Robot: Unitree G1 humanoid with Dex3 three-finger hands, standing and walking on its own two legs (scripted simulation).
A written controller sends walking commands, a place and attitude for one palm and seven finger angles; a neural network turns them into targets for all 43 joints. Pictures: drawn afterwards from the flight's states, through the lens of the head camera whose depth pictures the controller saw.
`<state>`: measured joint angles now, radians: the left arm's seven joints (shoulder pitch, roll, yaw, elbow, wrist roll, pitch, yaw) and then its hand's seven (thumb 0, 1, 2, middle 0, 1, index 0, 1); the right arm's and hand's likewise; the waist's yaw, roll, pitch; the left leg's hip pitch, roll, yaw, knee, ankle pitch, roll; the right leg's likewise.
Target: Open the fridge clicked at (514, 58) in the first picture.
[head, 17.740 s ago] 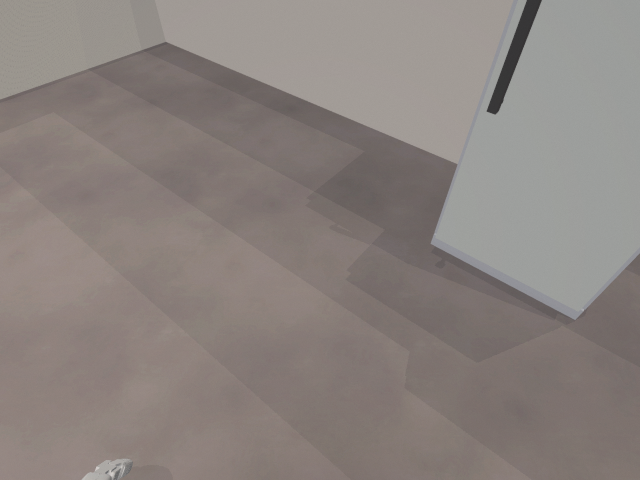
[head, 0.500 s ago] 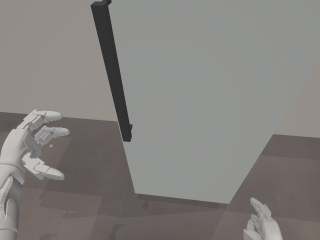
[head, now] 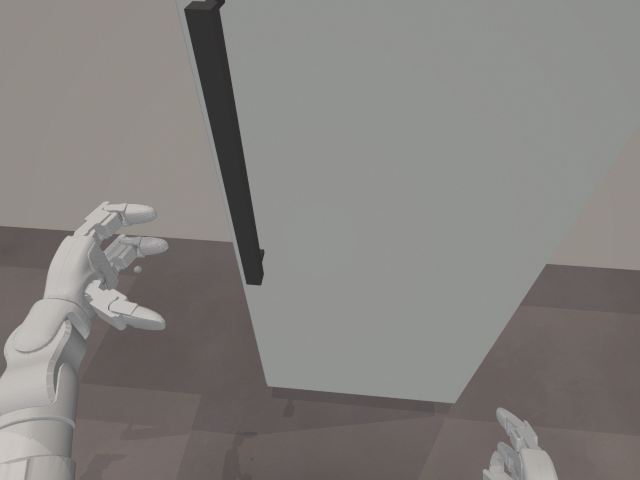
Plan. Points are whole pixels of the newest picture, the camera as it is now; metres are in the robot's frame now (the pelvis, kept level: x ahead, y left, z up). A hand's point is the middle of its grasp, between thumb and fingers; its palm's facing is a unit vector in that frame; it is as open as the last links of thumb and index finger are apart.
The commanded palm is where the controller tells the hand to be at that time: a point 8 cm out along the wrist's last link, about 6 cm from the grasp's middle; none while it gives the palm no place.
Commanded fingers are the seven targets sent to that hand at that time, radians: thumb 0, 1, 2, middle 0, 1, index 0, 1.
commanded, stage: move the hooked fingers beside the handle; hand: left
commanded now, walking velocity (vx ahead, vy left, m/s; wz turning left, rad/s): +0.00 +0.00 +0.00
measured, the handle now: (240, 171) +0.48 +0.15 +0.15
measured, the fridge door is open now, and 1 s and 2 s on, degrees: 0 0 0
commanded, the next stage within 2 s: feel for the door with the fingertips in 1.86 s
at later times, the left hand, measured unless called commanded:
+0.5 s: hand (173, 234) +0.37 +0.22 +0.13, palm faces +0.04 -1.00 -0.03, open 14.0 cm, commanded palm +0.35 +0.27 +0.13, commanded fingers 0.00 -0.50 0.30 -0.30 -1.20 -0.30 -1.20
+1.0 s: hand (187, 218) +0.41 +0.22 +0.12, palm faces +0.02 -1.00 -0.01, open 14.0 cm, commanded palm +0.39 +0.27 +0.12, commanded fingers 0.00 -0.50 0.30 -0.30 -1.20 -0.30 -1.20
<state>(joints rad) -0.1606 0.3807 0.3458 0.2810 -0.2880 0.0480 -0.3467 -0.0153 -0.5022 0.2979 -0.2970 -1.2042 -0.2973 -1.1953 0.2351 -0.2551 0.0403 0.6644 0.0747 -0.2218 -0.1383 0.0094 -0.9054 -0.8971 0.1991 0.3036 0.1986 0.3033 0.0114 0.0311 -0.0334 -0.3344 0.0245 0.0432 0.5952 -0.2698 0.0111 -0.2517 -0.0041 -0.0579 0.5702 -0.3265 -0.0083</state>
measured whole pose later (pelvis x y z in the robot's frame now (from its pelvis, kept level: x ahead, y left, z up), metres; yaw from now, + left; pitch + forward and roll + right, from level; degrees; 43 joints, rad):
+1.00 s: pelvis +0.01 -0.01 -0.01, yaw -1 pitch +6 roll -1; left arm -0.53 0.43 0.34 0.72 -0.21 -0.06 -0.30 -0.02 -0.50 0.30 -0.30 -1.20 -0.30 -1.20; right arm 0.30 -0.27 0.01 0.69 0.07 -0.13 -0.11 0.01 -0.91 -0.90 0.20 0.30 0.20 0.30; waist -0.05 0.02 -0.05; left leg -0.45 0.04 0.05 0.64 -0.29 0.00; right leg -0.37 0.01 -0.05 0.62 -0.35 -0.02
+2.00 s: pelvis +0.00 +0.00 -0.01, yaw -1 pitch +6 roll -1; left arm -0.55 0.40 0.31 0.73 -0.19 -0.10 -0.26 -0.02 -0.50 0.30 -0.30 -1.20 -0.30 -1.20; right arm 0.31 -0.26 0.01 0.68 0.07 -0.11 -0.09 0.01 -0.91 -0.90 0.20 0.30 0.20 0.30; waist -0.05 0.03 -0.07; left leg -0.46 0.04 0.05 0.66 -0.30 0.01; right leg -0.38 0.01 -0.05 0.62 -0.34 -0.01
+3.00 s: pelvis +0.00 +0.00 -0.01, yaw -1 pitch +6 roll -1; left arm -0.66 0.35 0.27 0.85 -0.16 -0.15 -0.19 -0.02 -0.50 0.30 -0.31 -1.22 -0.33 -1.22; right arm 0.32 -0.25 0.00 0.72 0.06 -0.11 -0.08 0.01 -0.91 -0.90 0.20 0.30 0.20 0.30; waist -0.06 0.02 -0.07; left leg -0.49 0.04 0.04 0.67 -0.29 0.01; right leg -0.41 0.01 -0.05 0.64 -0.34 -0.02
